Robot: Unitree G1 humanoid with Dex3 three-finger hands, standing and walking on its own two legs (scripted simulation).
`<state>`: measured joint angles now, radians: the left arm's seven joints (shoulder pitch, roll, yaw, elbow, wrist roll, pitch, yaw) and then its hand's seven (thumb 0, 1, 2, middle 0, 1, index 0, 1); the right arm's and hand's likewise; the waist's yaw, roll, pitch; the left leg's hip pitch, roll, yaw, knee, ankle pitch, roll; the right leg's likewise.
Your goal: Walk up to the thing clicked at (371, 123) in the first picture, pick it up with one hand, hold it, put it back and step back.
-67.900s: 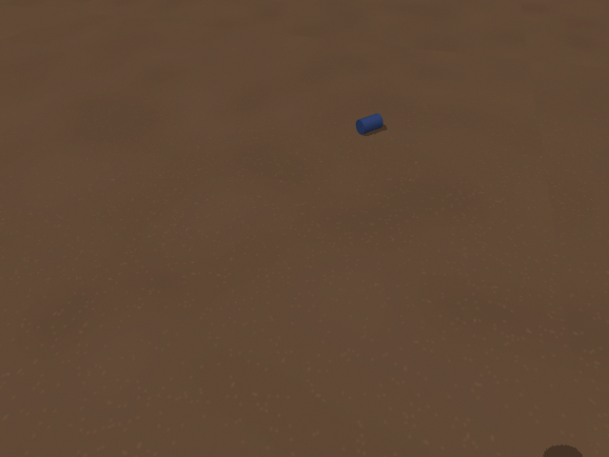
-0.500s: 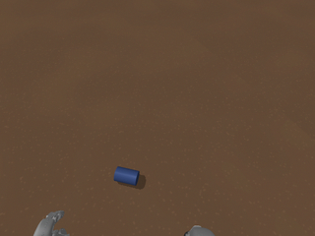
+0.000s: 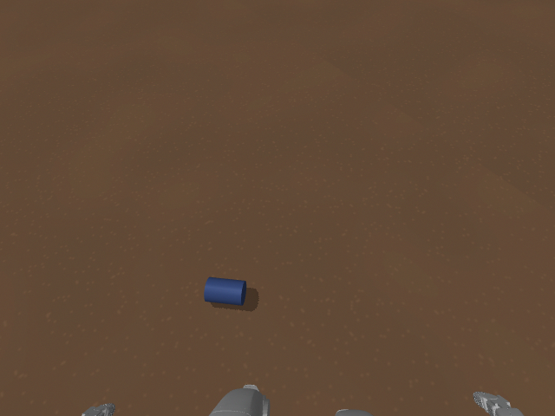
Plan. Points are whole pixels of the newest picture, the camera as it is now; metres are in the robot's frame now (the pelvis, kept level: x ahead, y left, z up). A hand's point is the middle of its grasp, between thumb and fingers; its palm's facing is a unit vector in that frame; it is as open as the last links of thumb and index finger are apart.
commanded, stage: step back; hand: left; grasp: from above
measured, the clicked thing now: (225, 291) +0.57 +0.25 -0.71
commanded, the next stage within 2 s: none
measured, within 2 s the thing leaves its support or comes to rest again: neither
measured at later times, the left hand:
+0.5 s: hand out of the picture -0.04 +0.28 -0.14, palm faces +0.01 -0.92 -0.38, open 7.4 cm
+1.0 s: hand out of the picture -0.18 +0.24 -0.14, palm faces +0.06 -0.91 -0.42, open 7.4 cm
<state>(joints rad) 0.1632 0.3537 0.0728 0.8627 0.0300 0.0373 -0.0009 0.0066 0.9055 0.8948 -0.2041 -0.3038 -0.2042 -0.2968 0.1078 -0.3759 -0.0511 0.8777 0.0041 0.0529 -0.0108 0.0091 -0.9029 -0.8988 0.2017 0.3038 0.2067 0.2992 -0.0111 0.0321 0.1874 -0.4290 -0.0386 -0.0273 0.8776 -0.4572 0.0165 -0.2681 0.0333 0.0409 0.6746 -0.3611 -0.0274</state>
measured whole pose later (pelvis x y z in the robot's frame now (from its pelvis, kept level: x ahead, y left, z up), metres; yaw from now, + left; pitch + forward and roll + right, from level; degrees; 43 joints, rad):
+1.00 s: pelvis -0.30 -0.03 -0.01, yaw +4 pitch -3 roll +2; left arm 0.11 0.39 0.07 0.76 0.02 0.06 0.02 0.01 0.90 0.89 -0.21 -0.30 -0.21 -0.30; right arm 0.20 -0.37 -0.05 0.88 -0.02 0.03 -0.01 0.01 -0.91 -0.90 0.20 0.30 0.20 0.30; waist 0.01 -0.04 0.20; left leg -0.26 -0.07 0.00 0.66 -0.33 0.02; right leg -0.42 -0.06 0.01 0.76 -0.31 0.00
